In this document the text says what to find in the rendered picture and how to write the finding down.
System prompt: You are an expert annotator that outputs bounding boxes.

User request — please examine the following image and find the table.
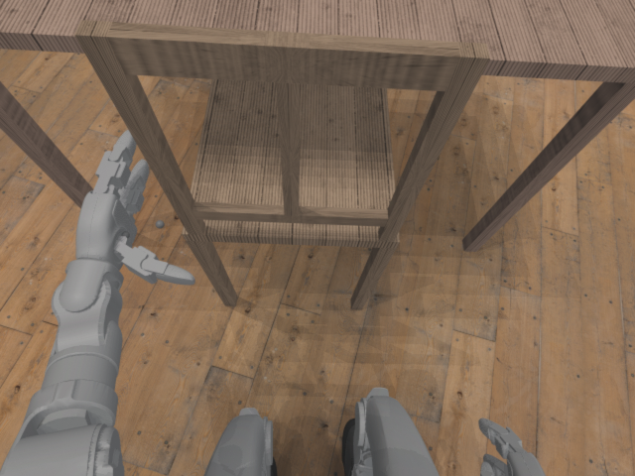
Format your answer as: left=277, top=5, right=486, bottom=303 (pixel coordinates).
left=0, top=0, right=635, bottom=252

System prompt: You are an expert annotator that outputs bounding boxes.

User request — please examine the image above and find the robot left upper arm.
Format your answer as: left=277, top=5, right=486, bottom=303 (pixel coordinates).
left=4, top=423, right=124, bottom=476

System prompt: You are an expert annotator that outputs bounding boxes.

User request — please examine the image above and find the left robot hand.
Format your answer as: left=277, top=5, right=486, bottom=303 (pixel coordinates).
left=75, top=130, right=195, bottom=285

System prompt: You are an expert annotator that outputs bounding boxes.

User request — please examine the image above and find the right robot thigh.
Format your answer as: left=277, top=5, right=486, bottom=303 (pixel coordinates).
left=355, top=396, right=440, bottom=476

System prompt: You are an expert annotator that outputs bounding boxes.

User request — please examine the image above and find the robot right shin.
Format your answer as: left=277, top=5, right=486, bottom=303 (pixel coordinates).
left=351, top=388, right=389, bottom=476

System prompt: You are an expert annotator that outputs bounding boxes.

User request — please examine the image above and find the robot left forearm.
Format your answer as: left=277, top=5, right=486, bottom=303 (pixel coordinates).
left=0, top=258, right=124, bottom=476

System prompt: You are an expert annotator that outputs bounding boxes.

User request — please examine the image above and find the chair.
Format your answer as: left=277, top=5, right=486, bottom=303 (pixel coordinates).
left=74, top=20, right=490, bottom=310

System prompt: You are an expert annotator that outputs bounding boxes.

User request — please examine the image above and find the right robot hand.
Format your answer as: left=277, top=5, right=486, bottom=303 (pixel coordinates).
left=478, top=418, right=546, bottom=476

